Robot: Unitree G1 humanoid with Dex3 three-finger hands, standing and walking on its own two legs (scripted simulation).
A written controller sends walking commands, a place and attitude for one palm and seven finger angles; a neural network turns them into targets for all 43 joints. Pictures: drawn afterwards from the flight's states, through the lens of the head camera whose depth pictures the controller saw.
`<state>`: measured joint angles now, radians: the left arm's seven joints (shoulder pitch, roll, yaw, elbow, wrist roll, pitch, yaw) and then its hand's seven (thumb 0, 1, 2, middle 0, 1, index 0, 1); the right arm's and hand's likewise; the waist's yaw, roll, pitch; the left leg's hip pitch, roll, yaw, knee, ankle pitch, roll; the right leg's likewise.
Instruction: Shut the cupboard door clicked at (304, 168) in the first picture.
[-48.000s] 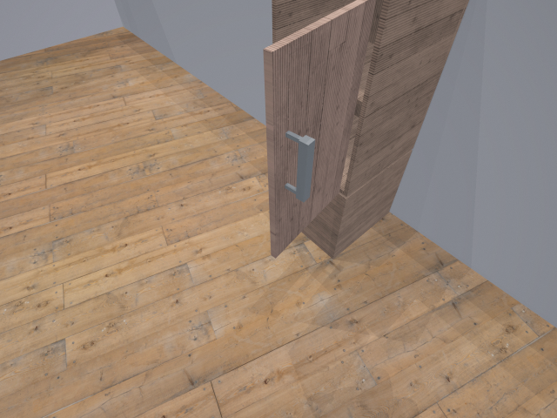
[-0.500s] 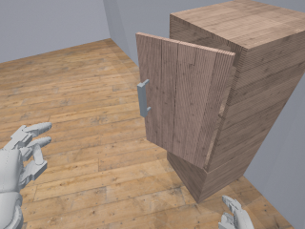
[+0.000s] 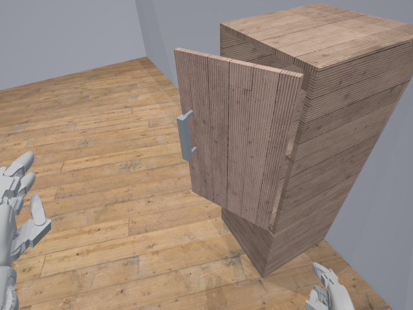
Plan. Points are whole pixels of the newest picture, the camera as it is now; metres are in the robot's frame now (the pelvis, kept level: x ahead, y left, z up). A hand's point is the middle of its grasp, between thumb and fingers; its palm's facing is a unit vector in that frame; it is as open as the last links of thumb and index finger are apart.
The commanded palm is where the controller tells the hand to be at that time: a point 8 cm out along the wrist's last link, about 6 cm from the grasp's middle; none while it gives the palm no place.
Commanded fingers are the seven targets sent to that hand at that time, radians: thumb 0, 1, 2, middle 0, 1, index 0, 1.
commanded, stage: step back with the hand held close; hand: left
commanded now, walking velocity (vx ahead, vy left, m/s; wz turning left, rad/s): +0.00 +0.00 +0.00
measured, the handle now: (188, 135) +0.63 +0.13 -0.01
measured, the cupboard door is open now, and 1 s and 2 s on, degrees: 28 28 28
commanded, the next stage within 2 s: stop stepping back and stand still in 1.54 s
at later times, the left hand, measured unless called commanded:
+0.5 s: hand (35, 223) +0.19 +0.29 +0.15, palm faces +0.35 -0.79 -0.50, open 7.4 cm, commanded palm +0.13 +0.32 +0.17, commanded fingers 0.00 0.90 0.90 -0.20 -0.30 -0.20 -0.30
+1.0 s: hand out of the picture +0.07 +0.30 +0.15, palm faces +0.47 -0.76 -0.45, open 7.4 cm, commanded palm +0.01 +0.34 +0.17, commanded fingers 0.00 0.90 0.90 -0.20 -0.30 -0.20 -0.30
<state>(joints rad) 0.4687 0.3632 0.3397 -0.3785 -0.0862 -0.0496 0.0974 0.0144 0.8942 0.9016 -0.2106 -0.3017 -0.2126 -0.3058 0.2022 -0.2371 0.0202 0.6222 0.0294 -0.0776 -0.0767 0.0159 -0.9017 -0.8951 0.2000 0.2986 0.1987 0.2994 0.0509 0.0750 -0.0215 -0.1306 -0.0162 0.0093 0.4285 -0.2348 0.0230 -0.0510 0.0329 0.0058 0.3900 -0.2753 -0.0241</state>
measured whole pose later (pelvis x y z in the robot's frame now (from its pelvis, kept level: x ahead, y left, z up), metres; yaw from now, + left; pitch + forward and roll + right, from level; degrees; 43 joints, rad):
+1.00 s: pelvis -0.12 +0.03 -0.02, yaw +2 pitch +0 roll -2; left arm 0.54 0.39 0.43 -0.50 -0.03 -0.24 0.15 0.01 0.89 0.90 -0.21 -0.30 -0.21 -0.30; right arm 0.22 -0.22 0.00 0.60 0.01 -0.04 -0.06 0.02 -0.90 -0.89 0.20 0.30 0.20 0.30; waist 0.01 0.02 0.01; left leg -0.50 0.00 0.05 0.63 -0.25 0.04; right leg -0.35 0.04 0.04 0.60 -0.25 0.02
